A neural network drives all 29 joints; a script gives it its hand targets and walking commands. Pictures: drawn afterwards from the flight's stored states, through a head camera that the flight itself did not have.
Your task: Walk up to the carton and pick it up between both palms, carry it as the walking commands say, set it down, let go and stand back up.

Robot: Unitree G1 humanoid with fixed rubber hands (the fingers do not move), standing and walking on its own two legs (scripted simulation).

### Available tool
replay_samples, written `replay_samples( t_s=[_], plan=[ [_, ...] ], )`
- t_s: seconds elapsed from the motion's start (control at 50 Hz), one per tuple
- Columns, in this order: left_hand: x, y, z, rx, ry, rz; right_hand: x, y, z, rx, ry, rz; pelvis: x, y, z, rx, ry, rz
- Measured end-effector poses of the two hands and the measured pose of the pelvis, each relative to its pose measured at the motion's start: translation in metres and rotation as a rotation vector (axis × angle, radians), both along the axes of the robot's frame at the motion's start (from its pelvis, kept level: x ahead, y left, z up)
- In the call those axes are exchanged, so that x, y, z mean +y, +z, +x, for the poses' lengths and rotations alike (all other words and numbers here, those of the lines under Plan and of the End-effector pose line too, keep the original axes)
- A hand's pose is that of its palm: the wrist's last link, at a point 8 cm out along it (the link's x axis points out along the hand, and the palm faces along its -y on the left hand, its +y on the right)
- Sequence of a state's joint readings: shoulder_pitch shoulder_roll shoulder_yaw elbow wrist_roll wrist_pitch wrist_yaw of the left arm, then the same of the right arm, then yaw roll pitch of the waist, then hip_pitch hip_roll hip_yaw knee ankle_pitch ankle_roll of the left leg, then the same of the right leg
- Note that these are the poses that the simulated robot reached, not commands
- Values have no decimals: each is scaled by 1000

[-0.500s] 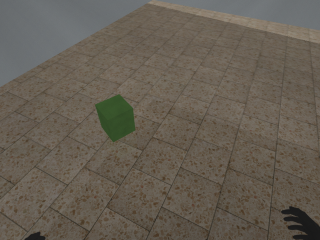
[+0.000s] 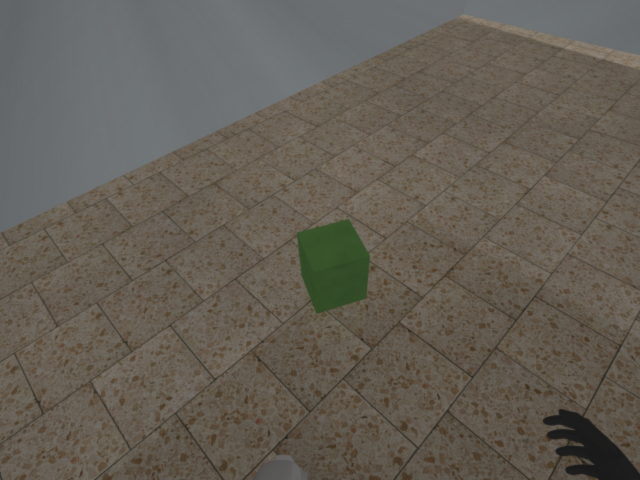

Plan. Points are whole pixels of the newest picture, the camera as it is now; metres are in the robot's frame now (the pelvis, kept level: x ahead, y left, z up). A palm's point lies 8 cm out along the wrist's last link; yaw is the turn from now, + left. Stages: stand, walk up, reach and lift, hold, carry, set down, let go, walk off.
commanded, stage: walk up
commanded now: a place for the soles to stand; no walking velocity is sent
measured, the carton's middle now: (332, 266) +0.98 +0.07 -0.64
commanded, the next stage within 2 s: none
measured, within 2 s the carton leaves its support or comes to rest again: neither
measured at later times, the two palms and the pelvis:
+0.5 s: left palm (136, 336) +0.34 +0.35 -0.06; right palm (568, 376) +0.30 -0.29 -0.05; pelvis +0.22 +0.03 -0.01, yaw +3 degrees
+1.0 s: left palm (161, 275) +0.48 +0.36 -0.08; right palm (519, 258) +0.51 -0.28 -0.04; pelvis +0.40 +0.04 -0.01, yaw +4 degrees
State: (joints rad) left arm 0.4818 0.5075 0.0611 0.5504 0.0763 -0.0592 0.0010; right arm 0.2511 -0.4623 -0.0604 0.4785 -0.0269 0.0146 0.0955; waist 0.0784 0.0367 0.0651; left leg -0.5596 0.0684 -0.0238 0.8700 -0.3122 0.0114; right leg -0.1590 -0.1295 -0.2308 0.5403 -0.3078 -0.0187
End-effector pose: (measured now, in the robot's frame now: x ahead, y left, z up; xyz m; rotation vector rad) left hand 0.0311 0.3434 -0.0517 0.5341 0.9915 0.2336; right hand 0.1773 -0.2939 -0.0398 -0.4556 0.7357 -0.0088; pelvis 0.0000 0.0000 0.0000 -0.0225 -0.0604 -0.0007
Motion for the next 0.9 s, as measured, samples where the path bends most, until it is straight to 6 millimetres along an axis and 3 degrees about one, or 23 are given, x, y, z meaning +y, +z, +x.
replay_samples(
  t_s=[0.08, 0.12, 0.16, 0.28, 0.4, 0.48, 0.56, 0.64, 0.78, 0.84, 0.9],
  plan=[
    [19, -14, 7, 62, 58, -29, 31, 10, 68, -51, 56, -4, 18, -3, 37, 5, 34, -2],
    [30, -28, 20, 80, 75, -47, 46, 10, 98, -87, 76, -26, 31, -12, 58, 9, 46, 3],
    [38, -43, 42, 83, 75, -70, 53, 6, 116, -114, 67, -56, 42, -23, 75, 2, 62, 11],
    [29, -42, 154, -66, 8, -156, 44, 9, 104, -10, -35, -119, 48, -11, 124, -19, 89, 19],
    [14, -27, 244, -98, -86, -178, 22, 12, 102, 62, -103, -148, 45, -1, 173, -19, 78, 26],
    [5, -16, 299, -122, -121, -149, 7, -4, 117, 112, -132, -127, 37, -4, 208, -19, 64, 29],
    [2, -9, 349, -189, -132, -79, -4, -35, 152, 153, -118, -96, 22, -20, 245, -13, 70, 20],
    [8, -4, 358, -192, -65, -25, 6, -47, 208, 134, -69, -59, 19, -24, 270, -25, 82, 15],
    [28, -5, 342, -79, 39, -27, 42, -21, 309, 43, 50, -26, 30, -10, 316, -15, 96, 22],
    [40, -20, 348, -36, 57, -47, 47, -16, 335, 8, 49, -58, 40, -17, 339, -17, 92, 32],
    [38, -33, 375, -16, 44, -81, 38, -13, 339, 12, -3, -111, 45, -19, 362, -26, 83, 34]
  ],
)
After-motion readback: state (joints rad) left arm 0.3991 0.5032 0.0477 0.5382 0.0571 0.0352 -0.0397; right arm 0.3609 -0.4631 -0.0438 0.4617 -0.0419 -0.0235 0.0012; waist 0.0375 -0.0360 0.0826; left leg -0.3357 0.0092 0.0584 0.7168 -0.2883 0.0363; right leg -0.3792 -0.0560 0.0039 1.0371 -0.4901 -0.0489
